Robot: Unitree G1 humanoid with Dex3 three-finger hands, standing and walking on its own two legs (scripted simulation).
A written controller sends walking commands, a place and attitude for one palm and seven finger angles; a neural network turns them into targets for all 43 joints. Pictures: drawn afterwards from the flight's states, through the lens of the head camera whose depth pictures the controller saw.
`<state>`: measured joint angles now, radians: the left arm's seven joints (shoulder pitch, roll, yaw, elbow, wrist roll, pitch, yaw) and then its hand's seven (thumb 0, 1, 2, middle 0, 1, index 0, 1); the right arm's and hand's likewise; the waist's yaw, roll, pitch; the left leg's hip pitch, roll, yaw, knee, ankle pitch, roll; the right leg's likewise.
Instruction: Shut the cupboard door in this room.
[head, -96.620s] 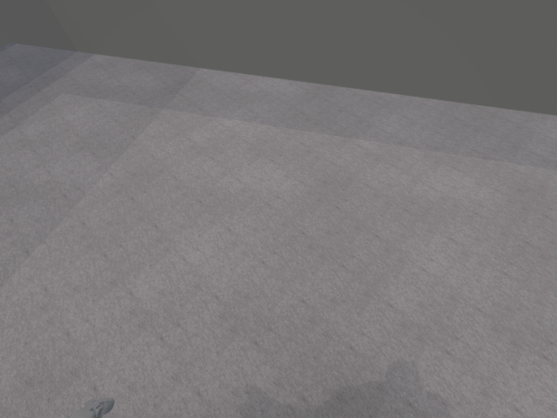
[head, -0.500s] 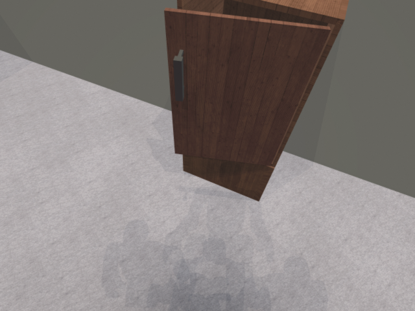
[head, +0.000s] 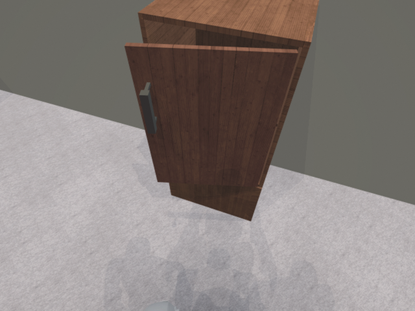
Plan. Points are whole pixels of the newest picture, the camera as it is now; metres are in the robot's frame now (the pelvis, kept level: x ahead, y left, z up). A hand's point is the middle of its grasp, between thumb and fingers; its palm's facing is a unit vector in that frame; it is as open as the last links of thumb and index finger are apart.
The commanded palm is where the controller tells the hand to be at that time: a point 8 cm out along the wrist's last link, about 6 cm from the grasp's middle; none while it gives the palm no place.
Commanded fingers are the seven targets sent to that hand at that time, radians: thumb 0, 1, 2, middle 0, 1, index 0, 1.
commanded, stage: take the last steps up to it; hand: left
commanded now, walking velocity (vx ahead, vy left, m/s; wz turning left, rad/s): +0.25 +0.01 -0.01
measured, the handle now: (150, 108) +0.63 +0.19 +0.01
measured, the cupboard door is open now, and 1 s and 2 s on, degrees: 17 17 17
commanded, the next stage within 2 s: come to a stop and stand still in 0.28 s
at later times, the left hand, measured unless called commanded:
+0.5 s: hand (134, 270) +0.24 +0.19 -0.17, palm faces -0.01 -0.97 -0.22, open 7.4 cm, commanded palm none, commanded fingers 0.00 0.90 0.90 -0.20 -0.30 -0.20 -0.30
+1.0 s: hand (107, 292) +0.19 +0.24 -0.18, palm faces +0.07 -0.98 -0.21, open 7.4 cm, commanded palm none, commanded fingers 0.00 0.90 0.90 -0.20 -0.30 -0.20 -0.30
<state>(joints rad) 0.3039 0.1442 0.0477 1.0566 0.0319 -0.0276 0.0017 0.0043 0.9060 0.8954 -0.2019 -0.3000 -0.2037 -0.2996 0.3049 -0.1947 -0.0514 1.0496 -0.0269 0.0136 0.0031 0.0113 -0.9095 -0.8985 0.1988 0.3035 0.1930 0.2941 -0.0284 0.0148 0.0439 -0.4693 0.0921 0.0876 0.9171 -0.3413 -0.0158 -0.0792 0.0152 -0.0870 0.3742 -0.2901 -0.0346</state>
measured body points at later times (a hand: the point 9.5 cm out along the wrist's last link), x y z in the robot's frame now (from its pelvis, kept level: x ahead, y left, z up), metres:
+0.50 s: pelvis +0.16 +0.00 -0.01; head +0.18 -0.01 +0.44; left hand +0.24 +0.24 -0.15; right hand +0.13 -0.21 -0.18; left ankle +0.12 +0.12 -0.74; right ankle +0.22 -0.11 -0.74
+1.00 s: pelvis +0.15 +0.04 +0.00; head +0.18 +0.07 +0.45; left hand +0.19 +0.29 -0.17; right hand +0.21 -0.19 -0.14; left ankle +0.14 +0.12 -0.74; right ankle +0.14 -0.10 -0.70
